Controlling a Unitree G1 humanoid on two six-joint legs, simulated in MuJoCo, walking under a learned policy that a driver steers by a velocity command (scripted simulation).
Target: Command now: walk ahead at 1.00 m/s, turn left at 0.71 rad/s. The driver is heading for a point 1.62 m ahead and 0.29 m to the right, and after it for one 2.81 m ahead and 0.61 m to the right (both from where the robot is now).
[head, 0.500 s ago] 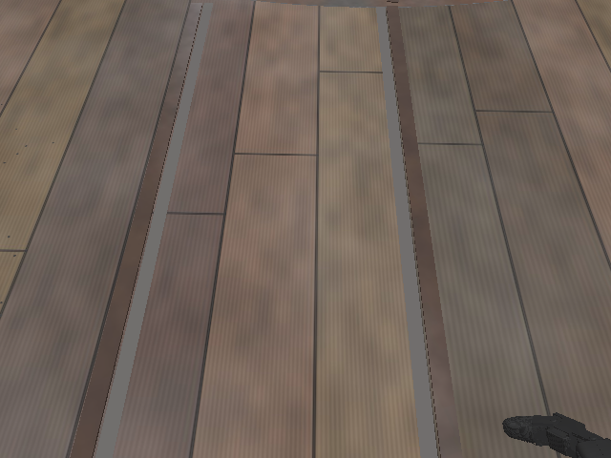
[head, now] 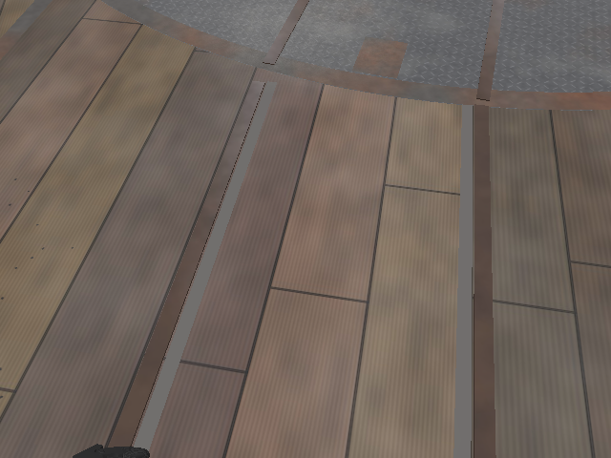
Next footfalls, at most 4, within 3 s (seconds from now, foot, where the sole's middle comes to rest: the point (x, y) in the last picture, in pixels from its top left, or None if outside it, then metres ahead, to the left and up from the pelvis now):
0.34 left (247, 447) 0.50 0.13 -0.76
0.80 right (297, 271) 0.94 -0.01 -0.76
1.22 left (286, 151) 1.39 -0.01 -0.76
1.66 right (420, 115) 1.52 -0.45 -0.76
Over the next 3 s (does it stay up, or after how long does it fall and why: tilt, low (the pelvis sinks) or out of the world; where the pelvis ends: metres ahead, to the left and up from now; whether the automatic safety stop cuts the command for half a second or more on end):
stays up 1.71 -0.52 0.01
